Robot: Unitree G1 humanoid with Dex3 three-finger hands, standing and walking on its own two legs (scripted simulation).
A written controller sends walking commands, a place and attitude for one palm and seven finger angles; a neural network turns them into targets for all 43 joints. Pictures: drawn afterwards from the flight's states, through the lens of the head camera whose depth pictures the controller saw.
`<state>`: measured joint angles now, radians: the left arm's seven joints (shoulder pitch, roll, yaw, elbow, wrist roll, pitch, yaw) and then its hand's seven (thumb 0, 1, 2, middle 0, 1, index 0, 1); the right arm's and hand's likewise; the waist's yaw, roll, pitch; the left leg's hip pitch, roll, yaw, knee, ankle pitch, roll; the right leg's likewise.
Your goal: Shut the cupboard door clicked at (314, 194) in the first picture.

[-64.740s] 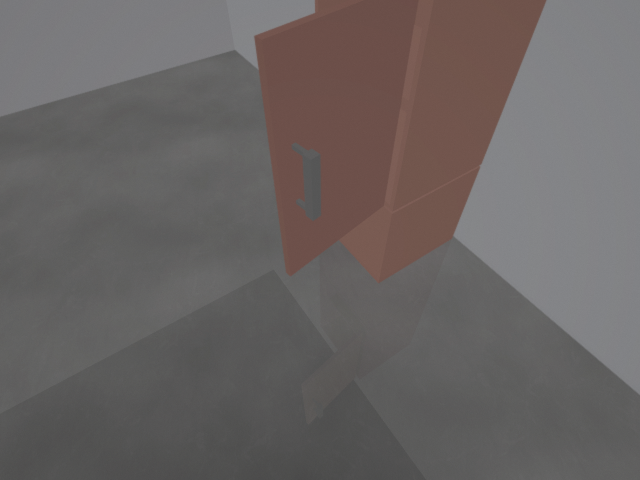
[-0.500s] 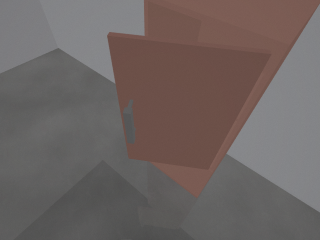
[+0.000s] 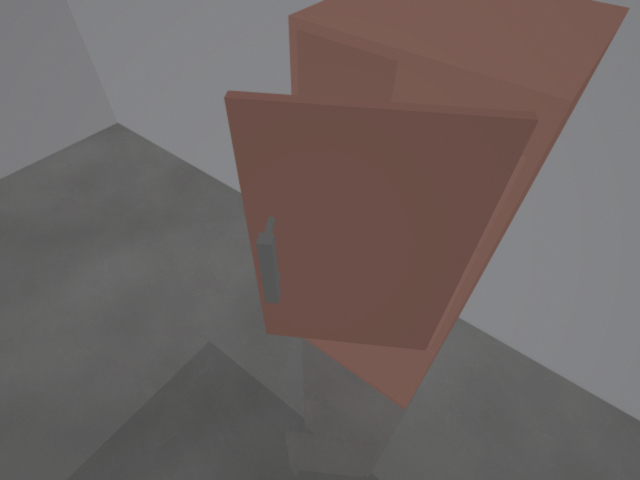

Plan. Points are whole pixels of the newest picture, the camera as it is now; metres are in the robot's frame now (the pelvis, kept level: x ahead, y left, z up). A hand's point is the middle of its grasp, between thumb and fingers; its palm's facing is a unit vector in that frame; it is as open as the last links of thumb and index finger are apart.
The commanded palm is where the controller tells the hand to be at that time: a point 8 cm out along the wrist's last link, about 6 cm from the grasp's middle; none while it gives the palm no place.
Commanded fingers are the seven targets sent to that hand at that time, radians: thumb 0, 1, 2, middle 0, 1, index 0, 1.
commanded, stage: come to a stop and stand still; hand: left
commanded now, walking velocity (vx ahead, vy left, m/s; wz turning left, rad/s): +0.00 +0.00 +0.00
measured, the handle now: (271, 261) +0.45 +0.12 -0.04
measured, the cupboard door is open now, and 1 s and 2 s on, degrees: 31 31 31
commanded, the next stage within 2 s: look again from close up in 0.26 s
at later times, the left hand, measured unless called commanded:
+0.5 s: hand out of the picture -0.01 +0.17 -0.18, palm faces +0.04 -0.98 -0.19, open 7.4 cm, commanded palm none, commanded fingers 0.00 0.90 0.90 -0.20 -0.30 -0.20 -0.30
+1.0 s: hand out of the picture +0.00 +0.21 -0.18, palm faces +0.02 -0.97 -0.23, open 7.4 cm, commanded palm none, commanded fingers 0.00 0.90 0.90 -0.20 -0.30 -0.20 -0.30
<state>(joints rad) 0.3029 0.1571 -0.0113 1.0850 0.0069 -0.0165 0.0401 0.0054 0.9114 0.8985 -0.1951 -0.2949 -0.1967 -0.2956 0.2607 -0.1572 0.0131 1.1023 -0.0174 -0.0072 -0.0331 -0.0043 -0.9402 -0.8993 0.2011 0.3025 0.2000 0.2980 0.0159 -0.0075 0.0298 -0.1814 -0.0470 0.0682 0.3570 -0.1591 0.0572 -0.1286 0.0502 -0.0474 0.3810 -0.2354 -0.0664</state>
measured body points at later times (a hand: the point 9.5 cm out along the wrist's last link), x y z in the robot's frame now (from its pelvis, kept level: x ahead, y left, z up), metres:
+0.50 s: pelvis +0.00 +0.01 -0.01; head +0.01 +0.01 +0.44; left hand -0.01 +0.22 -0.16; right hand +0.01 -0.21 -0.17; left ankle +0.02 +0.08 -0.74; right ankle -0.02 -0.07 -0.74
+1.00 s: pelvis -0.02 +0.02 +0.00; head -0.03 +0.03 +0.44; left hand +0.00 +0.26 -0.16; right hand +0.05 -0.23 -0.15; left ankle +0.02 +0.08 -0.74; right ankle -0.02 -0.07 -0.74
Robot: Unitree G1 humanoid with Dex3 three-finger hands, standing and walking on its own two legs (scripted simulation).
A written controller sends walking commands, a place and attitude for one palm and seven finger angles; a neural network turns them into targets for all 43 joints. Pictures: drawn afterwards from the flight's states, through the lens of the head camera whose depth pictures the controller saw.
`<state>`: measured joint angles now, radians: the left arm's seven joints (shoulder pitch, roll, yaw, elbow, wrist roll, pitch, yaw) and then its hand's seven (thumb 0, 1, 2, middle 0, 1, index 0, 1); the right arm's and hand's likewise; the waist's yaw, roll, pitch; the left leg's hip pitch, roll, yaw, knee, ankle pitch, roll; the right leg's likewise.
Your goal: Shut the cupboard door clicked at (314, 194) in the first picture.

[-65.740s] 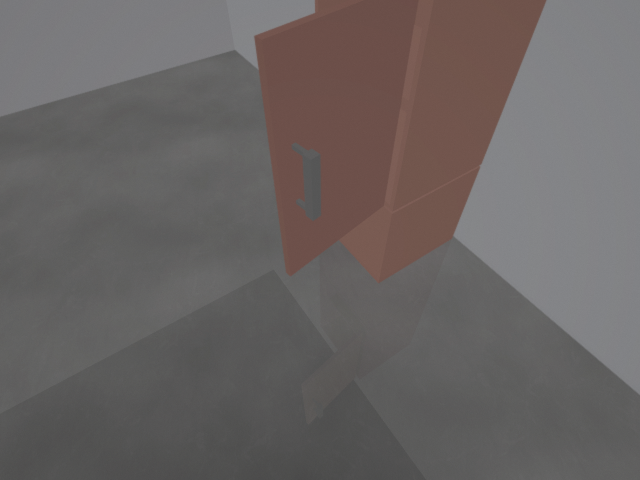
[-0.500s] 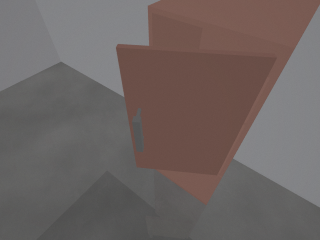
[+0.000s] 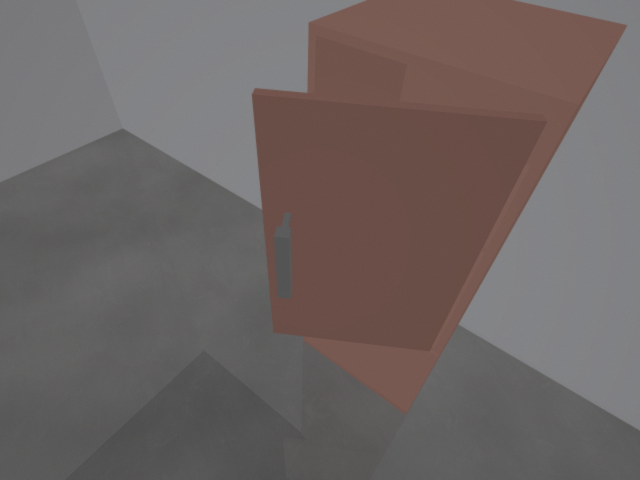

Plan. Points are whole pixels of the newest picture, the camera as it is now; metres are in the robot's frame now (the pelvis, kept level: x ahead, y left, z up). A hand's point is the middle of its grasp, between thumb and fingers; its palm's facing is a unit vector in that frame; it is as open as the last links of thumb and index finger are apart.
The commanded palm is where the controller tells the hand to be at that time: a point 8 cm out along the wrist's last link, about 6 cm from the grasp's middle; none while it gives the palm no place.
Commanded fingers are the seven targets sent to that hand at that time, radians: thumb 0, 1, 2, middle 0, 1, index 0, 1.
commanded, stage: shuffle to correct the standing spot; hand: left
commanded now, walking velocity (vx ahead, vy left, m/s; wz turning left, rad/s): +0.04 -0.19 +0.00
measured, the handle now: (285, 256) +0.48 +0.09 -0.03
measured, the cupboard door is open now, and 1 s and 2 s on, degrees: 31 31 31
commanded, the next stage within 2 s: come to a stop and stand still in 0.68 s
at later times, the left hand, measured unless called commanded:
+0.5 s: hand out of the picture -0.02 +0.15 -0.18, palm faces -0.04 -0.99 -0.16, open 7.4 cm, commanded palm none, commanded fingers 0.00 0.90 0.90 -0.20 -0.30 -0.20 -0.30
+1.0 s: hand out of the picture +0.05 +0.10 -0.18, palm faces +0.01 -0.99 -0.15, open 7.3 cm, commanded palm none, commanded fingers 0.00 0.90 0.90 -0.20 -0.30 -0.20 -0.30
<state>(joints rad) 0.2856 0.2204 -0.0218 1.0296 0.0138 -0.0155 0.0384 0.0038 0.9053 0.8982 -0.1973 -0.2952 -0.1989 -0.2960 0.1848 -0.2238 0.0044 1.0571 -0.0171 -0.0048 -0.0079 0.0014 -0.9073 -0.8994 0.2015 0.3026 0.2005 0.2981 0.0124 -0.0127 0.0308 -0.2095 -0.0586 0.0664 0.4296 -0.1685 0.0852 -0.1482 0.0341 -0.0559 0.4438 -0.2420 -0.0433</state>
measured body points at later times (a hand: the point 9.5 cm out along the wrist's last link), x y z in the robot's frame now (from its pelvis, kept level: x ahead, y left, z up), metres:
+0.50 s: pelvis -0.02 -0.03 +0.00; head -0.01 -0.01 +0.45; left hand -0.02 +0.20 -0.16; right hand -0.04 -0.27 -0.15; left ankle +0.05 +0.06 -0.74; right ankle -0.03 -0.19 -0.72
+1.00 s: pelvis +0.00 -0.07 +0.00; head +0.02 -0.04 +0.45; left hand +0.05 +0.15 -0.17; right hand -0.03 -0.28 -0.14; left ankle +0.01 +0.01 -0.74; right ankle +0.02 -0.24 -0.68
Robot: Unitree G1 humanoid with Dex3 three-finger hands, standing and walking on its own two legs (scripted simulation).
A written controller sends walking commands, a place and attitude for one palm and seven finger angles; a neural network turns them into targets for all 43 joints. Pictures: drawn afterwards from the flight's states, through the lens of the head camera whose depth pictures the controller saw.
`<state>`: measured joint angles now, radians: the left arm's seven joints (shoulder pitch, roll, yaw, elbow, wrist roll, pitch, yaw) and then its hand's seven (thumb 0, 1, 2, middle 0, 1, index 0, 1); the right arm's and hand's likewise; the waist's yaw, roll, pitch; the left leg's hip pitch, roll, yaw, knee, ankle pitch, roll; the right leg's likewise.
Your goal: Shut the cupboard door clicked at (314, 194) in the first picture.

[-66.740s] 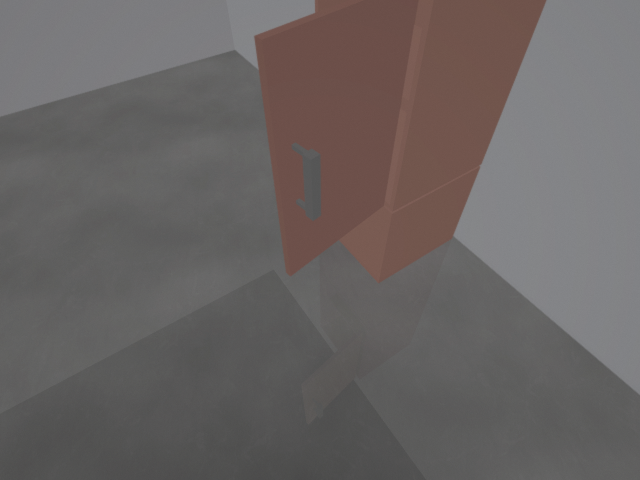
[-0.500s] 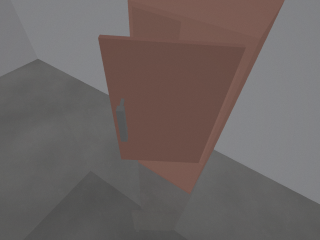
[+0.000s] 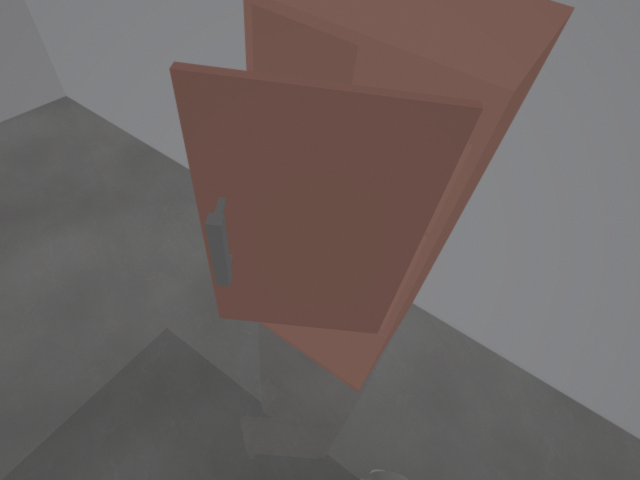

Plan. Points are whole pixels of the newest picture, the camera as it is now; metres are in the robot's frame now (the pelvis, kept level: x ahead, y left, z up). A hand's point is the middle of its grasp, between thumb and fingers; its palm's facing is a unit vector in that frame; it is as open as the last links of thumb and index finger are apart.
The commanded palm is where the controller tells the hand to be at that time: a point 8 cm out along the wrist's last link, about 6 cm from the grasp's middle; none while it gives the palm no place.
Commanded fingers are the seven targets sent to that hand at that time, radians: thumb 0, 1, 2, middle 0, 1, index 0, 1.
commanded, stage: come to a stop and stand still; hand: left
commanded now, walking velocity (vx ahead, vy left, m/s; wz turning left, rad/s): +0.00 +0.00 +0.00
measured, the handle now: (222, 243) +0.47 +0.18 -0.04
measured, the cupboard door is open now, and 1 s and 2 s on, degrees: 31 31 31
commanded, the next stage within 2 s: look again from close up in 1.42 s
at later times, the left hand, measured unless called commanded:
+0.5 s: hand out of the picture +0.03 +0.12 -0.18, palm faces +0.08 -0.98 -0.18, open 7.2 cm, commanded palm none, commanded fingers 0.00 0.90 0.90 -0.20 -0.30 -0.20 -0.30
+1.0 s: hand out of the picture +0.02 +0.15 -0.18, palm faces +0.05 -0.97 -0.22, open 7.4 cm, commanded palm none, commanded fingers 0.00 0.90 0.90 -0.20 -0.30 -0.20 -0.30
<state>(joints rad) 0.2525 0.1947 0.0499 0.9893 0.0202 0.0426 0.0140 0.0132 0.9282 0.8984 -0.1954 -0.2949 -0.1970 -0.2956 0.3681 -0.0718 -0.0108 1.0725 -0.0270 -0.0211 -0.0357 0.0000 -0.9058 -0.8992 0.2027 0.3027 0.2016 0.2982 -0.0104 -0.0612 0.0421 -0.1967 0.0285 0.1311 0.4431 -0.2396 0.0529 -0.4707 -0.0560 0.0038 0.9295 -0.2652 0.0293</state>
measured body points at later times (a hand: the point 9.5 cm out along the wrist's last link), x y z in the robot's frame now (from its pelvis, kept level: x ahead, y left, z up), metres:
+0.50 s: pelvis +0.03 -0.05 +0.00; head +0.04 -0.04 +0.45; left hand +0.03 +0.17 -0.17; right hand +0.03 -0.26 -0.16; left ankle +0.00 +0.08 -0.74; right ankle +0.04 -0.17 -0.74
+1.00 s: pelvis +0.01 -0.03 -0.01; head +0.01 -0.03 +0.44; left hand +0.02 +0.20 -0.17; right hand +0.05 -0.26 -0.16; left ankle +0.00 +0.08 -0.74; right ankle +0.04 -0.17 -0.74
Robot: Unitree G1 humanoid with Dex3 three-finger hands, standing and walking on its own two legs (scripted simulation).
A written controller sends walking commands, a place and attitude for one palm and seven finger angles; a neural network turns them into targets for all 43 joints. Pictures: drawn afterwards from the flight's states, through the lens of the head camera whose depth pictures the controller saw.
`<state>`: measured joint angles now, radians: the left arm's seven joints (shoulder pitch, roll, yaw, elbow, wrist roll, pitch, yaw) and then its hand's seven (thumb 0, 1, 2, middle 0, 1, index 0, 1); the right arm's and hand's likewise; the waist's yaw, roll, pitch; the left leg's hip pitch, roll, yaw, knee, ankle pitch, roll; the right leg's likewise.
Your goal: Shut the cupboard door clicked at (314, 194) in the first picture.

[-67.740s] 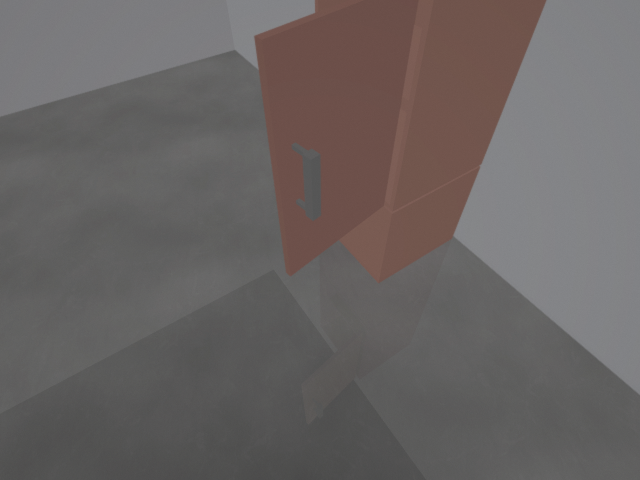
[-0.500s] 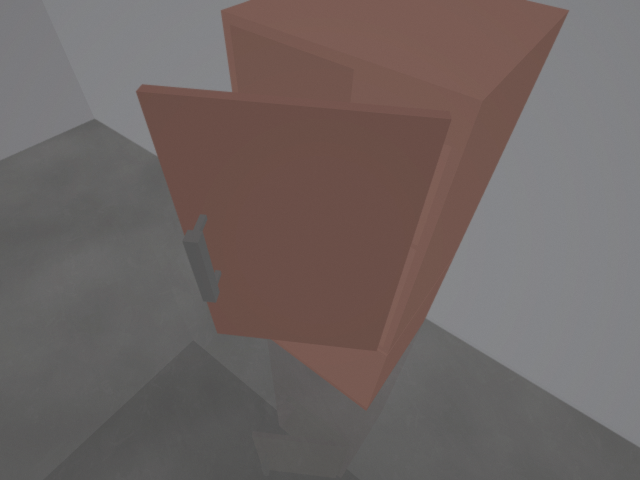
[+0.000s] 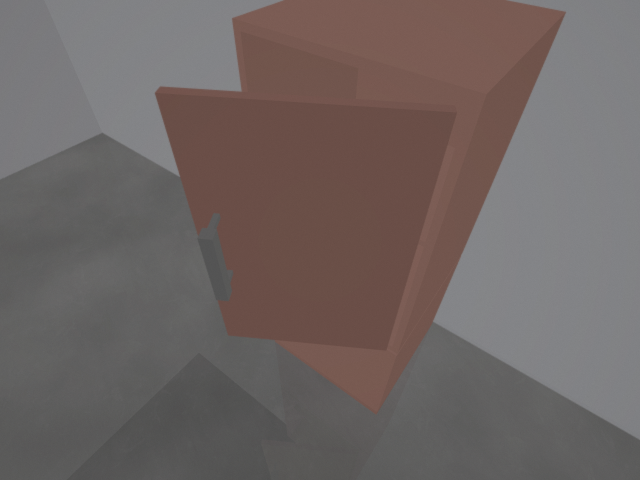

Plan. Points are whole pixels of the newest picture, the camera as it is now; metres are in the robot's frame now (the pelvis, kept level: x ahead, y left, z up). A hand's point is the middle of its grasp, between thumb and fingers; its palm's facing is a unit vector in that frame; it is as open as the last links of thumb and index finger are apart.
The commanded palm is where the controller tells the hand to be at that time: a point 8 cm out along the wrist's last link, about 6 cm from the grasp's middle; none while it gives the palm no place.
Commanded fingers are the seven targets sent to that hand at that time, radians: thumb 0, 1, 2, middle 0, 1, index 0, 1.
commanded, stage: come to a stop and stand still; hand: left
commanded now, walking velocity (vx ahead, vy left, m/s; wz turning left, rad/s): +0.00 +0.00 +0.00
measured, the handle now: (219, 258) +0.46 +0.20 -0.03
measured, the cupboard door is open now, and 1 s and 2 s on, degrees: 31 31 31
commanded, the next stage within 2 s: look again from close up in 0.42 s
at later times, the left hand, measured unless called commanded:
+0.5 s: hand out of the picture +0.00 +0.19 -0.17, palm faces +0.01 -0.98 -0.20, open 7.4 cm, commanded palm none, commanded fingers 0.00 0.90 0.90 -0.20 -0.30 -0.20 -0.30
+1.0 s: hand out of the picture +0.01 +0.19 -0.17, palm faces +0.01 -0.98 -0.20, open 7.4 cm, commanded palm none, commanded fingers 0.00 0.90 0.90 -0.20 -0.30 -0.20 -0.30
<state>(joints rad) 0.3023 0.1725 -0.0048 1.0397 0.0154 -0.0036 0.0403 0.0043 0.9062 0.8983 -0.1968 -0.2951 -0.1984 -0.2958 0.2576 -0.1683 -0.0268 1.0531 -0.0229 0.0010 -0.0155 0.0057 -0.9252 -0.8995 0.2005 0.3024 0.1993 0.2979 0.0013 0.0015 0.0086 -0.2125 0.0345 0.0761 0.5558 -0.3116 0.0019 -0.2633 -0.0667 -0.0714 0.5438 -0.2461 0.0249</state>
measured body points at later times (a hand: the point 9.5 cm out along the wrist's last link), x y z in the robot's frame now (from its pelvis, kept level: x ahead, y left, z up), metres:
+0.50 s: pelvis -0.01 +0.01 +0.00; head +0.01 +0.02 +0.45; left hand +0.00 +0.24 -0.16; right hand +0.00 -0.21 -0.15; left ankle -0.01 +0.11 -0.73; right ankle +0.03 -0.14 -0.73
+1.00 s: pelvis +0.00 +0.01 +0.01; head +0.02 +0.02 +0.45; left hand +0.01 +0.24 -0.15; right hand +0.01 -0.21 -0.15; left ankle -0.01 +0.11 -0.73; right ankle +0.03 -0.14 -0.73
